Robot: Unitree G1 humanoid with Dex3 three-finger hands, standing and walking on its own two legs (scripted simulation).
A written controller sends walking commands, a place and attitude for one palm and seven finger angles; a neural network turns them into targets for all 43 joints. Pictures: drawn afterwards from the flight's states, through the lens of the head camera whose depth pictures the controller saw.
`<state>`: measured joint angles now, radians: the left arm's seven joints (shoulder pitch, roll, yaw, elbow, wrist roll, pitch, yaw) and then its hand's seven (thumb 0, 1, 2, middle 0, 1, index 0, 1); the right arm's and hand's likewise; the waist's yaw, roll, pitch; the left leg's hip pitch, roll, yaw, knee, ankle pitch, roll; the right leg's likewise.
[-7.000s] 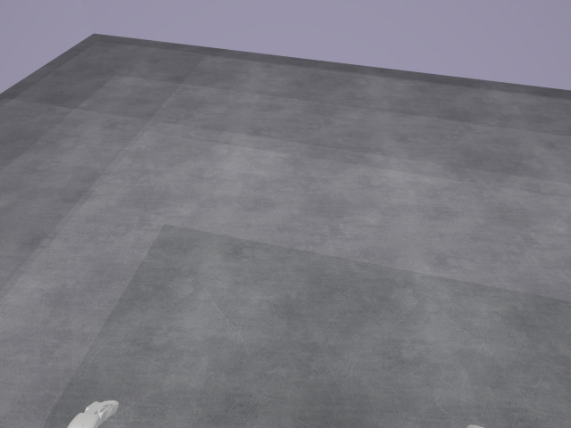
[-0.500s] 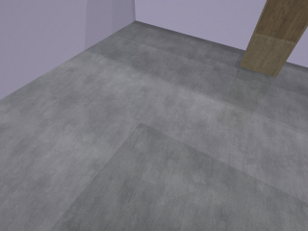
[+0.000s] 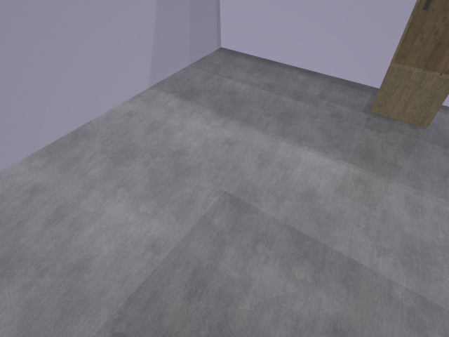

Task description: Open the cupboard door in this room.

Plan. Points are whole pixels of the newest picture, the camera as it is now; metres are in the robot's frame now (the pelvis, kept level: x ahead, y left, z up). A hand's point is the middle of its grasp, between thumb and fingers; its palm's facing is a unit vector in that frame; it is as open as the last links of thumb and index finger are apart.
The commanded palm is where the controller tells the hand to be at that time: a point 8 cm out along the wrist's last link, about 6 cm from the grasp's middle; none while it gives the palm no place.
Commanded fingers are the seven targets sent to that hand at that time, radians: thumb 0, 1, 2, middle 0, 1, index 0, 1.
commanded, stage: stand and wait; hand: left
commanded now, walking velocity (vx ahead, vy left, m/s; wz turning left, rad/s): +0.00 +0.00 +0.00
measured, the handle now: out of the picture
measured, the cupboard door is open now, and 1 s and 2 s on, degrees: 0 0 0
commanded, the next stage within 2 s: none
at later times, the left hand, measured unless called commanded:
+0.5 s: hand out of the picture -0.02 +0.18 -0.17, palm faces +0.03 -0.98 -0.17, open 7.4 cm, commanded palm none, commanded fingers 0.00 0.90 0.90 -0.20 -0.30 -0.20 -0.30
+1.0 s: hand out of the picture -0.01 +0.22 -0.17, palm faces +0.00 -0.98 -0.22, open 7.4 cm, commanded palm none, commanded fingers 0.00 0.90 0.90 -0.20 -0.30 -0.20 -0.30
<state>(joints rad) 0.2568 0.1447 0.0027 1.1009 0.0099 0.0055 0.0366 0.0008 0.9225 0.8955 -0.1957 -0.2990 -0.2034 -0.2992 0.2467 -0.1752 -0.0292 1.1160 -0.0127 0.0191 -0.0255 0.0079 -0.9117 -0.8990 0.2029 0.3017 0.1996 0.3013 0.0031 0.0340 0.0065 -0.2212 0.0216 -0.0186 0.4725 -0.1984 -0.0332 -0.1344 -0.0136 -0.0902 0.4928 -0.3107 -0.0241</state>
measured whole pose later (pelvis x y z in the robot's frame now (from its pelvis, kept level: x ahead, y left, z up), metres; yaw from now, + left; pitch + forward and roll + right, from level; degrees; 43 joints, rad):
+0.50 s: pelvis +0.00 +0.02 +0.00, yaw -1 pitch -3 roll +0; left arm 0.31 0.13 0.00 1.15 0.01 0.00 0.03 0.00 0.90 0.90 -0.20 -0.30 -0.20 -0.30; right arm 0.28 -0.13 -0.01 1.16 0.00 0.00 -0.03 0.01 -0.90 -0.90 0.20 0.30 0.20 0.30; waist 0.01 0.01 0.04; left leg -0.20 0.02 0.01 0.42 -0.17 -0.01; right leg -0.11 -0.02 -0.07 0.41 -0.26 0.00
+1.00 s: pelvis -0.01 +0.03 +0.01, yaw -1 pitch -3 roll +0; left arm 0.27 0.20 0.01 1.13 0.02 -0.01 0.02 0.00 0.90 0.90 -0.20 -0.30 -0.20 -0.30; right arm 0.24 -0.21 -0.02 1.14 0.00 -0.01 -0.02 0.01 -0.90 -0.90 0.20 0.30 0.20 0.30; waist 0.01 0.00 0.05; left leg -0.21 0.00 0.01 0.40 -0.15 0.01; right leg -0.12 -0.04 -0.06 0.39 -0.23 0.02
